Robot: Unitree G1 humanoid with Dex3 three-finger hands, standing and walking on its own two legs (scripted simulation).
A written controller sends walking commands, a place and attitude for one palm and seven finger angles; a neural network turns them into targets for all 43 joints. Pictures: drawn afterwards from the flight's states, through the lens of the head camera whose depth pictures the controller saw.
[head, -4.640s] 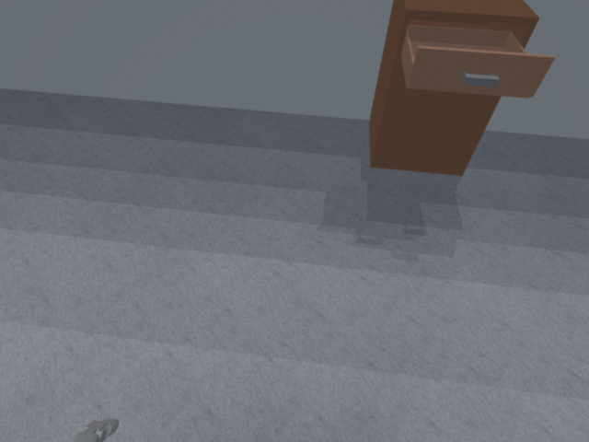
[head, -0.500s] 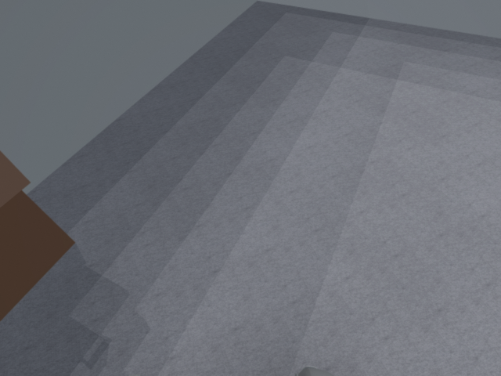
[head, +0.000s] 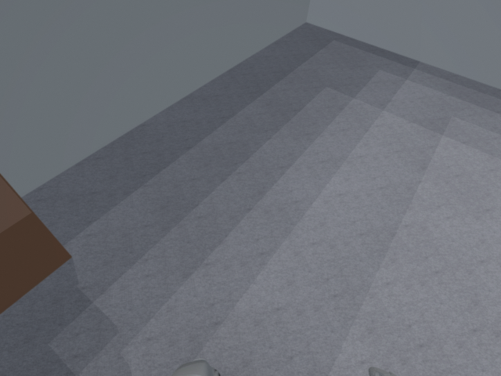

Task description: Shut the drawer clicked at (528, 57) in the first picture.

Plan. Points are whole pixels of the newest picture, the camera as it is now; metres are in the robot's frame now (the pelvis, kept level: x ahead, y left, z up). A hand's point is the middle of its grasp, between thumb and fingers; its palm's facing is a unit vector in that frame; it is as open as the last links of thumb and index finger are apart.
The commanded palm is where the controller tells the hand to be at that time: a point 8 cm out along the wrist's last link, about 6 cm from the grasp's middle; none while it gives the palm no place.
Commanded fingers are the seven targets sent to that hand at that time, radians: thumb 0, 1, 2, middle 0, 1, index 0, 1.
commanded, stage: turn to face it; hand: left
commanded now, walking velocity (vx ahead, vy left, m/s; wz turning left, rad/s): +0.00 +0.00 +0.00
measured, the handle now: out of the picture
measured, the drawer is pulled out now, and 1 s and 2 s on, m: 0.28 0.28 0.28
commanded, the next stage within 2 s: take the last steps up to it in 1.62 s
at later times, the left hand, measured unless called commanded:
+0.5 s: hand (162, 327) +0.21 +0.18 -0.13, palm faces +0.18 -0.95 -0.26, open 7.3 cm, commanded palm none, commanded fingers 0.00 0.90 0.90 -0.20 -0.30 -0.20 -0.30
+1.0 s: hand out of the picture +0.04 +0.22 -0.17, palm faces +0.53 -0.80 -0.29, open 7.3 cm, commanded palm none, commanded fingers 0.00 0.90 0.90 -0.20 -0.30 -0.20 -0.30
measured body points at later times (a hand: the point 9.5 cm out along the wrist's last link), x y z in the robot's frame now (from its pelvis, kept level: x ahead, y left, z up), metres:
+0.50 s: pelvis +0.11 -0.02 +0.01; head +0.15 -0.05 +0.46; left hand +0.20 +0.23 -0.11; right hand +0.16 -0.26 -0.16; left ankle +0.10 +0.09 -0.71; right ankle +0.14 -0.13 -0.72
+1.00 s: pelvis +0.12 +0.01 +0.00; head +0.16 +0.05 +0.45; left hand +0.01 +0.26 -0.15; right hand +0.37 -0.16 -0.11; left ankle +0.10 +0.10 -0.72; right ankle +0.14 -0.14 -0.66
